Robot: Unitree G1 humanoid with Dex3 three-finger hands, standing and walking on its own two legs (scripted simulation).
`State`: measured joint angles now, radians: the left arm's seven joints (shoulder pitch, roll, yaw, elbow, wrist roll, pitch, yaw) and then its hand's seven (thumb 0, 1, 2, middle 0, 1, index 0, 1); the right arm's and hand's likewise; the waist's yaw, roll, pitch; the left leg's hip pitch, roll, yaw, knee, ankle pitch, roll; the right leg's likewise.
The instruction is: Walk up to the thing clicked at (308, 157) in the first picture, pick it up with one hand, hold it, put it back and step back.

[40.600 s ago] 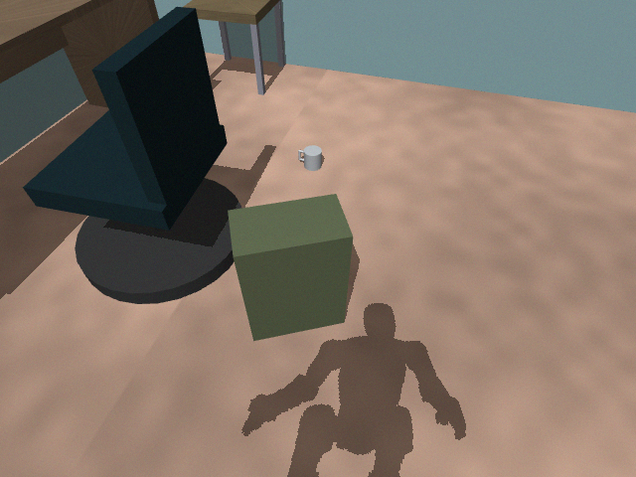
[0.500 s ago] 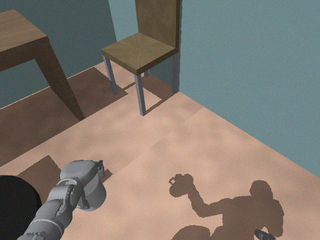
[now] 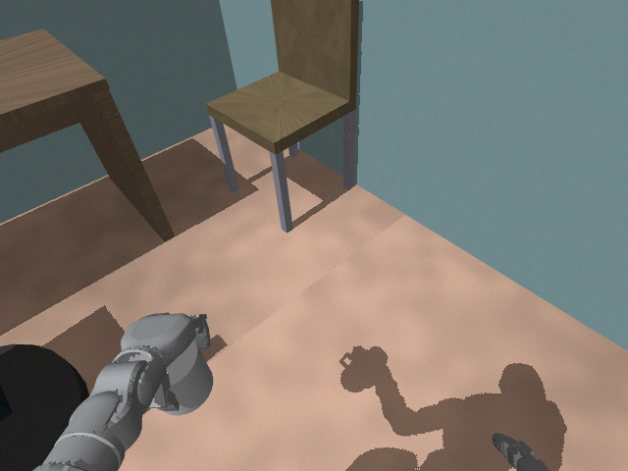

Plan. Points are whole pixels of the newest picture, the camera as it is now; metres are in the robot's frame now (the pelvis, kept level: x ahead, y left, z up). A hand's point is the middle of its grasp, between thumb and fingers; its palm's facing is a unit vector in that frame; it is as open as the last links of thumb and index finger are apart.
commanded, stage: hold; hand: left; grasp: from above
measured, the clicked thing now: (170, 365) +0.31 +0.24 -0.07
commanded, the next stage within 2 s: crouch in 0.42 s
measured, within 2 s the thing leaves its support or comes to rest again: neither
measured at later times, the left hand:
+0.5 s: hand (170, 367) +0.29 +0.22 -0.03, palm faces -0.46 -0.06 -0.89, open 10.8 cm
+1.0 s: hand (181, 387) +0.30 +0.24 -0.13, palm faces -0.46 +0.01 -0.89, open 10.9 cm
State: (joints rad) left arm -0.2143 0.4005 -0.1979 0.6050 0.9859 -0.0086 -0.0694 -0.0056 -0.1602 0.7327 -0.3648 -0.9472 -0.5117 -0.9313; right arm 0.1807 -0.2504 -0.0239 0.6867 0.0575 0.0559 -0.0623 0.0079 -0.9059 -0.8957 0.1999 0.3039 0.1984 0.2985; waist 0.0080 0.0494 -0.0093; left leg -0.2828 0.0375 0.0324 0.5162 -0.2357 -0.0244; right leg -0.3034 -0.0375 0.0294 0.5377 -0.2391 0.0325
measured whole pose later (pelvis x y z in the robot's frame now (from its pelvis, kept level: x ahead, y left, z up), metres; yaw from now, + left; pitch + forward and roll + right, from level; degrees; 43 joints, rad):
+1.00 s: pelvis -0.01 +0.00 -0.04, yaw +1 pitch +11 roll +0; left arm -0.38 0.39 -0.15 0.98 1.15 -0.11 0.24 0.01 -0.20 0.85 -0.32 -1.00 -0.47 -1.00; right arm 0.20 -0.26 -0.06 0.72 0.00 0.06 -0.02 0.00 -0.90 -0.89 0.20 0.30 0.20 0.30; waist -0.04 0.00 -0.06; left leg -0.69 0.04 -0.01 0.86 -0.36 -0.03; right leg -0.68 -0.03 0.01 0.84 -0.36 0.03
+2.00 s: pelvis -0.06 +0.01 -0.36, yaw -3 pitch +37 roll -7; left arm -0.93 0.70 0.10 1.34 1.26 -0.17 0.31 0.00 -0.19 0.75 -0.38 -0.95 -0.54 -0.93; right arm 0.17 -0.26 0.00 0.72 -0.12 -0.04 0.09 0.00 -0.91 -0.90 0.20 0.30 0.20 0.30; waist -0.22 0.01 -0.10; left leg -2.13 0.01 -0.13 2.17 -0.69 -0.02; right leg -2.07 -0.01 -0.01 2.09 -0.68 0.06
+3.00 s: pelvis -0.06 +0.02 -0.44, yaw -7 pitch +34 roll -11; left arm -1.06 0.89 0.13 1.52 1.33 -0.26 0.36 0.00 -0.20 0.75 -0.41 -0.93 -0.57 -0.91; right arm 0.17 -0.28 0.13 0.69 -0.16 -0.03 0.14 0.00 -0.91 -0.90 0.20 0.30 0.20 0.30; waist -0.30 -0.03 0.02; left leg -2.35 -0.01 -0.18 2.43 -0.69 -0.01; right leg -2.25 0.01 -0.03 2.31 -0.67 0.06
